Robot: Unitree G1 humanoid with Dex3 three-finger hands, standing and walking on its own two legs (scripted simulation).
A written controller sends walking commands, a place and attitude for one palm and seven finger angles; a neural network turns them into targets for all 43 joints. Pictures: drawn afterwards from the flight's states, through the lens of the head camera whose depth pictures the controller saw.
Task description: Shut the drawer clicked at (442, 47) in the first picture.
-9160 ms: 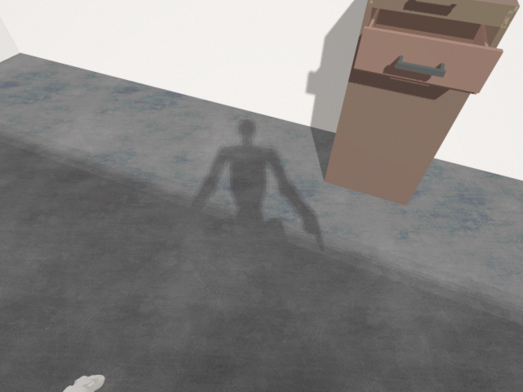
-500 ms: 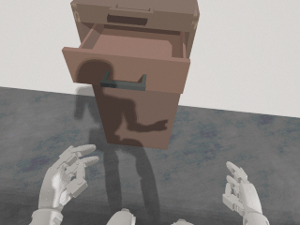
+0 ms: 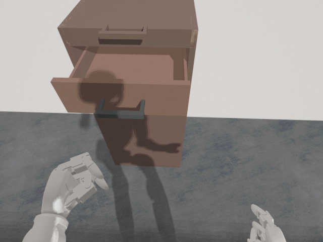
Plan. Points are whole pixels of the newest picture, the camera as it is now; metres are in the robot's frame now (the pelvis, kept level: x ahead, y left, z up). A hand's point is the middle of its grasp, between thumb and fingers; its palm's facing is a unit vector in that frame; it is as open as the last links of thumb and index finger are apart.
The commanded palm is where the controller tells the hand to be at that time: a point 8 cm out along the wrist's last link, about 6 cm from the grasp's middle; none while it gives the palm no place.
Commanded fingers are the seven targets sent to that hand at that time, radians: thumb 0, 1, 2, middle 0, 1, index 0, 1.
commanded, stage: raise the hand and make a fist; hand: left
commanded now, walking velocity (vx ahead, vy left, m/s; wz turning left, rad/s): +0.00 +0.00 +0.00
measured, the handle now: (121, 108) +0.46 +0.15 +0.06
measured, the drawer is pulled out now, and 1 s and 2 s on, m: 0.18 0.18 0.18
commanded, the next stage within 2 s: bring the fist close to the handle in 0.88 s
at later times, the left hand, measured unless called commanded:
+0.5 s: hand (101, 154) +0.25 +0.13 +0.16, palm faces -0.02 -1.00 -0.06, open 3.2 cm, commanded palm +0.22 +0.18 +0.16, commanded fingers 0.00 0.90 0.90 -1.40 -1.60 -1.40 -1.60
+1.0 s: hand (98, 154) +0.25 +0.14 +0.16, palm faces -0.01 -1.00 -0.05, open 3.3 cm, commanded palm +0.23 +0.18 +0.16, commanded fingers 0.00 0.90 0.90 -1.40 -1.60 -1.40 -1.60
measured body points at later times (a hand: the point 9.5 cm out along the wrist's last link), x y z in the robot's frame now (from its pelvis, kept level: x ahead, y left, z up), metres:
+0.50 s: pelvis +0.01 +0.00 +0.02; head -0.01 -0.02 +0.47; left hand +0.25 +0.18 +0.16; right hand +0.20 -0.20 -0.05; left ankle +0.01 +0.12 -0.70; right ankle -0.02 -0.10 -0.70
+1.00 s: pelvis -0.01 +0.00 +0.03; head -0.03 -0.02 +0.48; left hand +0.25 +0.19 +0.16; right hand +0.17 -0.22 -0.05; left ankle +0.01 +0.12 -0.70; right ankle -0.02 -0.10 -0.70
